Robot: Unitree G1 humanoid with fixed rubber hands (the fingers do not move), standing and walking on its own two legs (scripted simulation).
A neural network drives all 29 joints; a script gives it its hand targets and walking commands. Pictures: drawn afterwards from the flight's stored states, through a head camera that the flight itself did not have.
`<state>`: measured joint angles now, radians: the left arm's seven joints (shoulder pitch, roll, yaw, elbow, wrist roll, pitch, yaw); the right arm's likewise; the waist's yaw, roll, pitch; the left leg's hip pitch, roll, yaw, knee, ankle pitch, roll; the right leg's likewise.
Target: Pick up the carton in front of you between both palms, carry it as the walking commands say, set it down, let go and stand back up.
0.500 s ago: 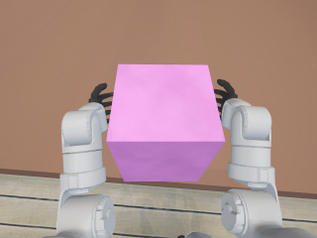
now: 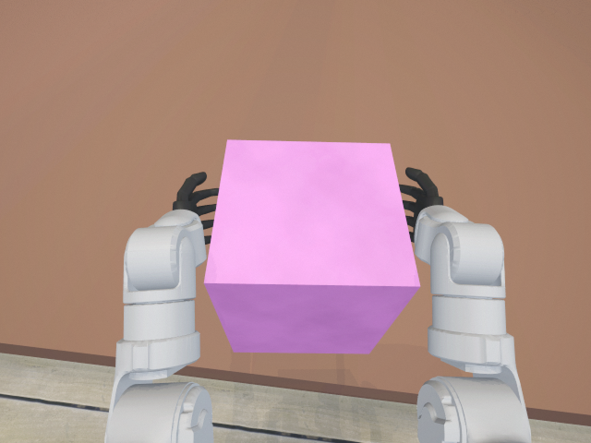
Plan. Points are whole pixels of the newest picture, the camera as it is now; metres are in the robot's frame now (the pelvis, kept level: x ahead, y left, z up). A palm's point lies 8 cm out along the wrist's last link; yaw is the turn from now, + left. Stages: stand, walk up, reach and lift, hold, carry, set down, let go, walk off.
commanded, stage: carry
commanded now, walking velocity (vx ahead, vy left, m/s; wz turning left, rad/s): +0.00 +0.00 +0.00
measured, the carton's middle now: (304, 257) +0.35 +0.00 +0.04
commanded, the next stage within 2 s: none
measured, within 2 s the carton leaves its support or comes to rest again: neither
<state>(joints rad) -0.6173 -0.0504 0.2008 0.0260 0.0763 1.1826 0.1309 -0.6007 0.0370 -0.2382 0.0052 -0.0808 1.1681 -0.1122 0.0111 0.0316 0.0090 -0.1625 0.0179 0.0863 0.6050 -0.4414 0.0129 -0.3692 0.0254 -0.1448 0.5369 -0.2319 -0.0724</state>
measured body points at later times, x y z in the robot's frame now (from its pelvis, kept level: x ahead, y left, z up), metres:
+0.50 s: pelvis -0.01 +0.01 +0.00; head -0.01 +0.01 +0.45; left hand +0.34 +0.17 +0.11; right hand +0.35 -0.14 +0.11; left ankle -0.10 +0.09 -0.73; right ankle +0.03 -0.08 -0.73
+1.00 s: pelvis -0.05 +0.01 +0.00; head -0.07 +0.02 +0.45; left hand +0.30 +0.17 +0.12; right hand +0.31 -0.14 +0.12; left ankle -0.10 +0.09 -0.73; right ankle +0.03 -0.08 -0.73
